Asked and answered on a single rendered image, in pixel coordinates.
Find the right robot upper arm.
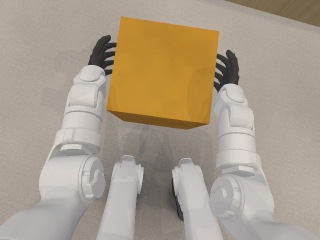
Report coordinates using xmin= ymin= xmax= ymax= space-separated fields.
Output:
xmin=208 ymin=174 xmax=320 ymax=240

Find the left robot forearm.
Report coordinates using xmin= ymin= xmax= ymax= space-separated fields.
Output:
xmin=39 ymin=65 xmax=107 ymax=196

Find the right robot thigh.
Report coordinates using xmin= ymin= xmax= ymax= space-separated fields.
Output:
xmin=172 ymin=162 xmax=224 ymax=240

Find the robot left hand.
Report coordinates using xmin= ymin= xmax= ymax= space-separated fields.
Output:
xmin=88 ymin=35 xmax=117 ymax=76

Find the right robot forearm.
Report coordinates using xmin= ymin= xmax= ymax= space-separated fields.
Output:
xmin=213 ymin=83 xmax=270 ymax=190

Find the carton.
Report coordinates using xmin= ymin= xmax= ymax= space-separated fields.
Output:
xmin=106 ymin=16 xmax=220 ymax=130

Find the robot right hand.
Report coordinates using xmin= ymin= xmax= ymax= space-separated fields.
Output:
xmin=213 ymin=49 xmax=240 ymax=93

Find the left robot upper arm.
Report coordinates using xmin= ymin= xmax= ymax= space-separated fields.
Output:
xmin=0 ymin=155 xmax=106 ymax=240

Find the right robot foot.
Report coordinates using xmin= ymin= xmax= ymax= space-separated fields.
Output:
xmin=172 ymin=178 xmax=184 ymax=222

